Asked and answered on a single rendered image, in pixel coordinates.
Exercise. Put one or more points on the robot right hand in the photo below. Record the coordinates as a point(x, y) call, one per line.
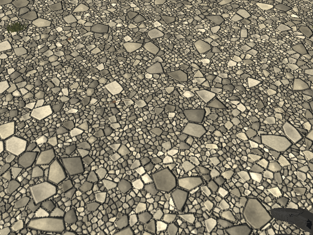
point(300, 217)

